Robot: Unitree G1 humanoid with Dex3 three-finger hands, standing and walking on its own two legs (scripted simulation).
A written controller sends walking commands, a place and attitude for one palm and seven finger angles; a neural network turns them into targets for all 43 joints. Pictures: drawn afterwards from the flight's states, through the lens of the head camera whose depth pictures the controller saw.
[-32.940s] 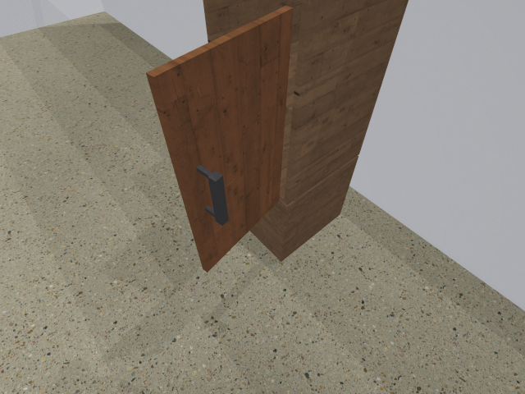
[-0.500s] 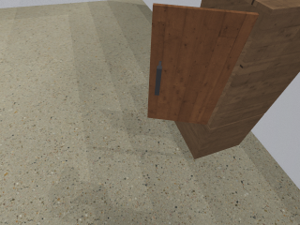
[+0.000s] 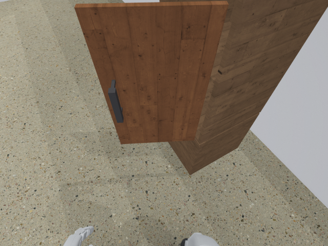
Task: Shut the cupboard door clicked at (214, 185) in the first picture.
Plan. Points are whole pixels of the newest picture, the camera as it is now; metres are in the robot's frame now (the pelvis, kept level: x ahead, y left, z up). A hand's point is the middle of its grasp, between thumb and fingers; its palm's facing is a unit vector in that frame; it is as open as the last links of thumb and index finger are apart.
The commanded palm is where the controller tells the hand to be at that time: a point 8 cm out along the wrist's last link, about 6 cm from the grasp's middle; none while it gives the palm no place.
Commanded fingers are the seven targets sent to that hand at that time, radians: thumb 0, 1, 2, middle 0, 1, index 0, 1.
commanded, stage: take the last steps up to it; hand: left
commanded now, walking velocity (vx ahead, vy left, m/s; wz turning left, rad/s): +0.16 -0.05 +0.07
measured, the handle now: (117, 102) +0.53 +0.15 -0.01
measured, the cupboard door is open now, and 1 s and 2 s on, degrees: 64 64 64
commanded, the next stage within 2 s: come to a stop and stand still in 0.02 s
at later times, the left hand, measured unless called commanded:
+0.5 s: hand out of the picture +0.12 +0.16 -0.16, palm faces +0.08 -0.97 -0.24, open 7.3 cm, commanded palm none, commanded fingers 0.00 0.90 0.90 -0.20 -0.30 -0.20 -0.30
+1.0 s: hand out of the picture +0.11 +0.21 -0.14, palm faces +0.00 -0.97 -0.26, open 7.4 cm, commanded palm none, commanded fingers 0.00 0.90 0.90 -0.20 -0.30 -0.20 -0.30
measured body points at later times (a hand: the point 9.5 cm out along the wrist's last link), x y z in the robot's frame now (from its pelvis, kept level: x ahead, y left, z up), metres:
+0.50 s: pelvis +0.10 -0.03 +0.01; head +0.13 -0.03 +0.46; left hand +0.12 +0.21 -0.14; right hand +0.22 -0.25 -0.13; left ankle +0.11 +0.08 -0.72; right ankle +0.07 -0.12 -0.72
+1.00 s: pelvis +0.04 +0.01 +0.02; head +0.03 +0.02 +0.47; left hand +0.11 +0.26 -0.12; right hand +0.10 -0.22 -0.13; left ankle +0.06 +0.10 -0.72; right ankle +0.07 -0.12 -0.72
